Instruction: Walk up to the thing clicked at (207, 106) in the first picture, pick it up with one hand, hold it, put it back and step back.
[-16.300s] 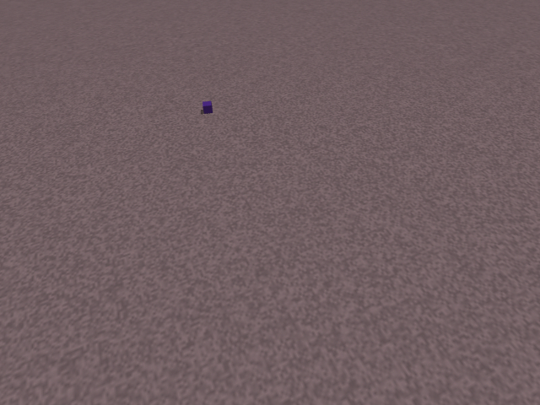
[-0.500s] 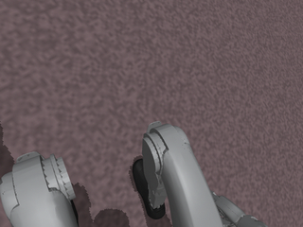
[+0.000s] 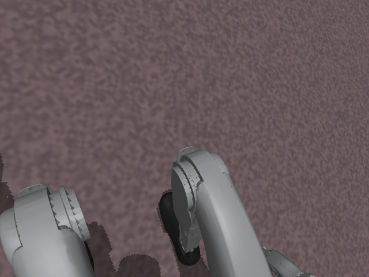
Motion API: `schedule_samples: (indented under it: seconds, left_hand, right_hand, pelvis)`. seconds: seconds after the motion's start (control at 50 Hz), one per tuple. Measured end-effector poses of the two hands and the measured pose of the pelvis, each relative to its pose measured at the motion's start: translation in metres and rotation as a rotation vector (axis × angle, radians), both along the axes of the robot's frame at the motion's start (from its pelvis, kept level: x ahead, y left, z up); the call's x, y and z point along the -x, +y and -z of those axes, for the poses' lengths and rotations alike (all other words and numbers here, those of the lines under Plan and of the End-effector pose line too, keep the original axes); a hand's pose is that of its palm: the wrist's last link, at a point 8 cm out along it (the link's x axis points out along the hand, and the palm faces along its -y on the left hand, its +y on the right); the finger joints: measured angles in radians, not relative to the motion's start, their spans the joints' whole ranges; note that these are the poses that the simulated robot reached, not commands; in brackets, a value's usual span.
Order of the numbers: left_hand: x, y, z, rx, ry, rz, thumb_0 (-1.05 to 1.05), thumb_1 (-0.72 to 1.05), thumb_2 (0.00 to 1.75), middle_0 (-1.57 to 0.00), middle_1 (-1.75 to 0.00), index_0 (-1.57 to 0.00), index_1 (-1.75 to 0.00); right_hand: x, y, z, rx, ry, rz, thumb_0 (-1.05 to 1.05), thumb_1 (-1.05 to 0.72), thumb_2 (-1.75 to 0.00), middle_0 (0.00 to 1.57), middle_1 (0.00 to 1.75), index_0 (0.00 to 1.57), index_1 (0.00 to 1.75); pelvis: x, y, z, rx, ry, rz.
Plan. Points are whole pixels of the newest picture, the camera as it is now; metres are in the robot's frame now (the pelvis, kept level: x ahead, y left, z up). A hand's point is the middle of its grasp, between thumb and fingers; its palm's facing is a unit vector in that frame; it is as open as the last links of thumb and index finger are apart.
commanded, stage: close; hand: left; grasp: from above
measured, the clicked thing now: out of the picture +0.41 +0.35 -0.27
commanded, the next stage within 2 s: settle in 0.92 s
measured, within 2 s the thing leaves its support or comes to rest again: leaves its support in 1.32 s
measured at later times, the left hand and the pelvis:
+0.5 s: hand out of the picture +0.40 +0.35 -0.24, palm faces -0.42 -0.20 -0.89, open 9.1 cm; pelvis +0.00 +0.00 +0.00, yaw +0 degrees
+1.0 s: hand out of the picture +0.40 +0.35 -0.24, palm faces -0.42 -0.19 -0.89, open 8.9 cm; pelvis +0.00 +0.00 +0.00, yaw +0 degrees
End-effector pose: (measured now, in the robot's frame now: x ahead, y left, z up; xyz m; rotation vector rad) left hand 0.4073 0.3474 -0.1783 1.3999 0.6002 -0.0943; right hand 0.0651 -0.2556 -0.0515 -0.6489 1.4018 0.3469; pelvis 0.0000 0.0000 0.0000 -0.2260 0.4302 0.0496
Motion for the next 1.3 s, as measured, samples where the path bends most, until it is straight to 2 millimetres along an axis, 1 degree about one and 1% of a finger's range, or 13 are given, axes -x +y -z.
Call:
schedule_samples:
  seconds: [0.12, 0.24, 0.42, 0.52, 0.66, 0.84, 0.96, 1.16, 1.3]
  left_hand:
    - [0.002, -0.005, 0.001, -0.031, -0.004, 0.012, 0.00, 0.11, 0.46, -0.55, -0.59, -0.58, -0.56]
    - [0.005, -0.005, 0.006, -0.024, 0.006, -0.026, 0.00, 0.18, 0.39, -0.61, -0.53, -0.65, -0.49]
    - [0.007, 0.001, 0.004, -0.021, 0.023, -0.052, -0.02, 0.24, 0.31, -0.69, -0.44, -0.74, -0.40]
    - [0.006, 0.002, 0.004, -0.019, 0.028, -0.049, -0.02, 0.22, 0.28, -0.72, -0.41, -0.76, -0.37]
    - [0.005, 0.003, 0.004, -0.018, 0.029, -0.049, -0.02, 0.19, 0.29, -0.75, -0.39, -0.80, -0.35]
    - [0.003, 0.002, 0.004, -0.025, 0.026, -0.039, -0.02, 0.17, 0.31, -0.78, -0.37, -0.83, -0.34]
    - [0.004, 0.003, 0.004, -0.018, 0.022, -0.037, -0.02, 0.16, 0.34, -0.79, -0.37, -0.83, -0.34]
    - [0.004, 0.003, 0.004, -0.022, 0.018, -0.036, -0.02, 0.15, 0.41, -0.81, -0.40, -0.85, -0.38]
    - [0.002, 0.005, 0.001, -0.018, 0.008, -0.041, -0.02, 0.14, 0.40, -0.81, -0.44, -0.86, -0.38]
  right_hand:
    - [-0.005, -0.004, -0.006, 0.023, -0.034, -0.009, 0.01, -0.89, -0.90, 0.20, 0.30, 0.20, 0.30]
    - [-0.010, -0.001, -0.009, 0.005, -0.040, -0.026, 0.01, -0.89, -0.90, 0.20, 0.30, 0.19, 0.30]
    - [-0.015, 0.004, -0.004, -0.020, -0.059, -0.033, 0.01, -0.89, -0.90, 0.20, 0.30, 0.20, 0.30]
    - [-0.014, 0.005, -0.001, -0.033, -0.058, -0.031, 0.01, -0.89, -0.90, 0.20, 0.30, 0.19, 0.30]
    - [-0.008, 0.004, 0.000, -0.038, -0.029, -0.033, 0.01, -0.89, -0.90, 0.20, 0.30, 0.19, 0.30]
    - [-0.004, -0.001, -0.005, -0.014, -0.013, -0.029, 0.01, -0.89, -0.90, 0.20, 0.30, 0.19, 0.30]
    - [-0.005, -0.002, -0.007, -0.006, -0.014, -0.035, 0.01, -0.89, -0.90, 0.20, 0.30, 0.19, 0.30]
    - [-0.011, 0.001, -0.007, -0.013, -0.028, -0.044, 0.01, -0.90, -0.90, 0.20, 0.30, 0.19, 0.30]
    - [-0.013, 0.002, -0.005, -0.021, -0.034, -0.026, 0.01, -0.91, -0.90, 0.20, 0.30, 0.19, 0.30]
  pelvis:
    - [0.003, 0.002, -0.001, 0.004, -0.002, 0.005]
    - [0.002, 0.003, -0.003, 0.006, 0.007, 0.003]
    - [0.001, 0.003, -0.001, 0.005, 0.001, -0.003]
    - [0.001, 0.003, -0.001, 0.003, 0.002, -0.004]
    - [0.001, 0.001, -0.002, -0.002, 0.003, -0.004]
    - [0.001, 0.000, -0.004, 0.000, 0.004, 0.001]
    - [0.001, 0.000, -0.004, 0.004, 0.004, -0.001]
    - [0.001, 0.001, -0.004, 0.007, 0.005, -0.001]
    - [0.000, 0.001, -0.005, 0.006, 0.016, -0.005]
